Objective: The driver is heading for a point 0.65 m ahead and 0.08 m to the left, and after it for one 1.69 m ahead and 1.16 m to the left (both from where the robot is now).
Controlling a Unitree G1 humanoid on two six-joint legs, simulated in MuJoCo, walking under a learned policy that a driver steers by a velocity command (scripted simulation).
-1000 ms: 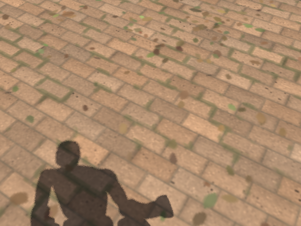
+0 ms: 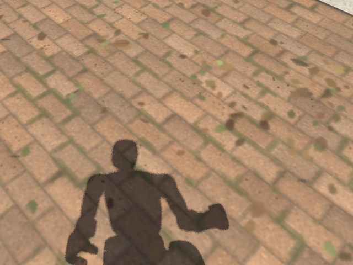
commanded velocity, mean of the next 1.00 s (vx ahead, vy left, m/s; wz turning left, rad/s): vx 0.50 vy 0.00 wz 0.45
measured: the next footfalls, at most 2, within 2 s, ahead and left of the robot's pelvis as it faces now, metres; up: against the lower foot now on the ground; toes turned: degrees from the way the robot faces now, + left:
right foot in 0.40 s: +0.42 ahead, -0.11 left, +0.00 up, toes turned +18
left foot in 0.92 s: +0.57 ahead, +0.24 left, +0.00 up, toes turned +29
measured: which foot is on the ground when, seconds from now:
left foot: down 0.00-0.40, up 0.42-0.90, down 0.92-1.00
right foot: up 0.00-0.38, down 0.40-0.92, up 0.94-1.00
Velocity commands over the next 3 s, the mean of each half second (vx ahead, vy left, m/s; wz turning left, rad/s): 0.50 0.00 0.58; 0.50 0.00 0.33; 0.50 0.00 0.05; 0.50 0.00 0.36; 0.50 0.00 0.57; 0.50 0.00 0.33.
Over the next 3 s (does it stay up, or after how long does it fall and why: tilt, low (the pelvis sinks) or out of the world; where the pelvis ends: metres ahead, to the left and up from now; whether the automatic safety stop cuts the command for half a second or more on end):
stays up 1.33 0.78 0.01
